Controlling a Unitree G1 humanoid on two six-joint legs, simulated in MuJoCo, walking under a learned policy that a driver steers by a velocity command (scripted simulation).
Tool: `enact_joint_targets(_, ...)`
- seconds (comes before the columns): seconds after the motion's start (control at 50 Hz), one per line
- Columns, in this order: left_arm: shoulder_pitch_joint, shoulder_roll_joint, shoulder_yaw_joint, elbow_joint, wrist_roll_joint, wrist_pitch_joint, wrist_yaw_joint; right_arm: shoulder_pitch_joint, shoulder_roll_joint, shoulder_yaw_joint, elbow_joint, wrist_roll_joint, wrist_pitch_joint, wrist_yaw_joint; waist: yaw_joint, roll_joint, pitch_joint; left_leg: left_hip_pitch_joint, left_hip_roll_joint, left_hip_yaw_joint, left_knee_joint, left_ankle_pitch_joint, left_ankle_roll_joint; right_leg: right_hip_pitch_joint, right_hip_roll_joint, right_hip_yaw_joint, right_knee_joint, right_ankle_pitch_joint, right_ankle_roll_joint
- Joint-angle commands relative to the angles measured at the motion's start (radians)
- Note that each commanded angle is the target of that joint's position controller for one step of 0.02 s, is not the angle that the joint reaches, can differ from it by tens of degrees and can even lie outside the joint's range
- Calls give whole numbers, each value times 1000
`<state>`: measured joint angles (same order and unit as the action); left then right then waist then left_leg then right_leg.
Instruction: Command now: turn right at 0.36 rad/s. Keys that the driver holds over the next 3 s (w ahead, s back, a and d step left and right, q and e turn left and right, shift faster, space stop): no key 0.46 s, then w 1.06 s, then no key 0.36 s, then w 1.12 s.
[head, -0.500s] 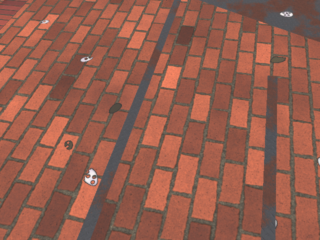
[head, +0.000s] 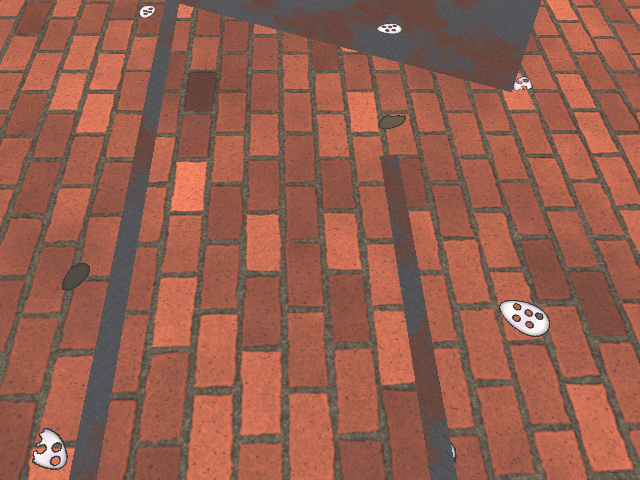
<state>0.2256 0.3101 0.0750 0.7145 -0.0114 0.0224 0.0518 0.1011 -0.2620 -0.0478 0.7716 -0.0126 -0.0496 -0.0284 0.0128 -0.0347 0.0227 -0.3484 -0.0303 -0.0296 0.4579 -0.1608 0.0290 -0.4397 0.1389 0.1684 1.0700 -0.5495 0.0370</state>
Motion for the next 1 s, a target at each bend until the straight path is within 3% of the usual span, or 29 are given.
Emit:
enact_joint_targets(0.02,88,85,27,-30,2,14,2,-16,-111,-17,-71,2,6,-1,15,111,-107,168,273,-236,-126,367,208,-105,-74,-14,175,76,48)
enact_joint_targets(0.06,75,36,8,-44,-2,12,-3,0,-113,-15,-58,-3,13,-1,10,150,-106,156,224,-156,-145,355,207,-60,-81,-69,56,114,52)
enact_joint_targets(0.12,19,7,-14,-70,6,5,-7,19,-130,-17,-48,3,21,-4,-17,189,-122,173,234,-140,-142,342,220,21,-125,-113,-167,112,50)
enact_joint_targets(0.18,-2,29,-14,-77,2,0,-15,55,-167,-26,-36,12,28,0,-45,209,-125,178,259,-169,-133,274,229,98,-131,-144,-334,145,34)
enact_joint_targets(0.24,48,22,-11,-51,4,-4,-22,51,-152,-15,-28,29,33,2,-5,191,-99,118,237,-158,-84,191,187,243,-108,-179,-626,327,-17)
enact_joint_targets(0.26,44,37,-8,-55,12,-5,-22,94,-134,-8,-10,33,30,4,-5,173,-93,73,211,-146,-64,140,135,315,-118,-153,-703,396,-45)
enact_joint_targets(0.28,61,84,0,-67,24,-4,-17,111,-104,4,-12,16,21,10,-12,94,-124,-7,171,-108,7,25,61,419,-227,-34,-705,503,-84)
enact_joint_targets(0.3,24,147,12,-76,32,2,-13,147,-39,20,-25,-7,6,20,-76,-126,-119,-63,52,21,89,-162,-13,388,-358,90,-694,617,-167)
enact_joint_targets(0.32,-4,60,-11,-75,41,-8,-26,88,-52,18,-30,-11,4,16,-42,-162,-104,16,63,17,74,-216,-43,239,-391,121,-743,464,-225)
enact_joint_targets(0.34,-49,8,-27,-82,43,-22,-35,68,-80,10,-23,-5,7,15,-51,-119,-55,63,67,13,53,-132,-53,197,-327,75,-748,347,-193)
enact_joint_targets(0.36,-46,5,-28,-73,44,-33,-39,56,-74,10,-11,-7,11,11,-43,-110,-43,86,62,16,37,-55,-59,183,-274,33,-734,297,-149)
enact_joint_targets(0.4,-19,24,-25,-59,35,-50,-42,94,-102,2,9,-8,22,5,-42,-107,-4,117,78,-2,23,7,-63,143,-243,12,-733,282,-117)
enact_joint_targets(0.46,18,17,-28,-43,27,-55,-39,111,-91,2,39,2,19,6,-37,-36,12,125,75,-2,20,29,-56,158,-214,-18,-703,333,-103)
enact_joint_targets(0.5,54,50,-15,-33,16,-49,-33,116,-81,1,57,9,16,7,-14,-51,-11,85,24,62,93,-126,-54,196,-221,14,-733,112,-137)
enact_joint_targets(0.54,98,112,4,-31,6,-42,-30,47,-87,-3,26,26,4,13,31,-115,74,-110,5,92,226,-262,-29,224,-343,206,-850,-180,-232)
enact_joint_targets(0.58,141,118,8,-16,5,-62,-26,-27,-96,-9,-16,45,-21,23,57,-134,140,-290,71,11,383,-351,18,285,-453,365,-914,-142,-309)
enact_joint_targets(0.6,144,104,6,-10,4,-75,-26,-26,-96,-10,-21,49,-33,31,50,-119,132,-360,103,-16,420,-364,38,353,-474,373,-909,-63,-321)
enact_joint_targets(0.64,110,88,5,-18,-5,-84,-32,-13,-86,-4,-14,48,-53,49,36,-64,85,-337,123,-8,336,-320,57,417,-436,270,-890,94,-292)
enact_joint_targets(0.68,72,106,11,-26,-8,-79,-42,11,-73,4,3,40,-60,64,19,-57,32,-151,83,51,222,-218,45,348,-363,134,-868,228,-259)
enact_joint_targets(0.72,54,111,13,-25,-18,-70,-50,103,-81,-1,41,37,-58,72,-36,-62,-5,96,26,110,99,-32,23,223,-317,50,-815,259,-229)
enact_joint_targets(0.74,61,95,8,-23,-15,-69,-52,175,-98,-12,70,36,-53,69,-66,-52,-24,218,-4,124,79,-9,15,159,-295,29,-762,256,-210)
enact_joint_targets(0.76,56,69,-2,-24,-8,-73,-52,260,-123,-24,90,40,-48,61,-111,-38,-48,339,15,90,60,-27,27,89,-263,-9,-655,289,-176)
enact_joint_targets(0.78,30,-2,-25,-46,7,-81,-54,385,-205,-44,101,34,-50,48,-160,146,-90,468,222,-194,-70,-133,97,-45,-164,-121,-308,222,-100)
enact_joint_targets(0.8,69,-32,-31,-95,-7,-104,-45,443,-321,-66,99,19,-58,56,-138,371,-136,568,433,-675,-248,-305,266,-274,-57,-115,-22,-25,-58)
enact_joint_targets(0.82,74,54,-11,-79,-36,-117,-41,358,-244,-46,79,16,-67,59,-108,231,-67,505,451,-722,-288,-477,286,-368,-128,-32,119,-1,-72)
enact_joint_targets(0.84,37,90,-1,-76,-44,-121,-45,286,-182,-30,57,21,-70,58,-86,165,21,434,410,-593,-283,-464,242,-407,-181,-40,132,109,-96)
enact_joint_targets(0.86,34,80,-1,-60,-32,-119,-45,230,-156,-20,40,16,-69,58,-61,116,40,385,354,-477,-286,-366,204,-384,-219,-62,109,207,-102)
enact_joint_targets(0.9,34,67,4,-45,-6,-112,-52,197,-129,-9,28,7,-62,59,-37,115,43,320,270,-303,-305,-135,160,-314,-258,-84,40,331,-94)
enact_joint_targets(1.0,-35,25,-4,-70,6,-102,-57,277,-137,-8,58,14,-55,48,-48,95,29,339,225,-120,-309,324,163,-347,-255,-143,-86,479,-45)
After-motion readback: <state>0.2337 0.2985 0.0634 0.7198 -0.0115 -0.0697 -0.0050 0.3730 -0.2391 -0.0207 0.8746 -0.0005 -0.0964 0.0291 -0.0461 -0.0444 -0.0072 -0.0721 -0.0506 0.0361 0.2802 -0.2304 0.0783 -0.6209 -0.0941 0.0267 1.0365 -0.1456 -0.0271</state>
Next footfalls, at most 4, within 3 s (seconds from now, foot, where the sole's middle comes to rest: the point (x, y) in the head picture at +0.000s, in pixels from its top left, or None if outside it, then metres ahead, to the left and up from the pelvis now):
0.28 right None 0.04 -0.14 -0.78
0.78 left None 0.17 0.10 -0.78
1.30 right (375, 445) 0.53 -0.10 -0.78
1.76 left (275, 334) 0.78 0.12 -0.78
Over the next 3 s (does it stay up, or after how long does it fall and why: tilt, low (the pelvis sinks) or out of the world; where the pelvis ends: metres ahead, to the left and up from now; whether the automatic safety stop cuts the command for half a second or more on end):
stays up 1.04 0.05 0.01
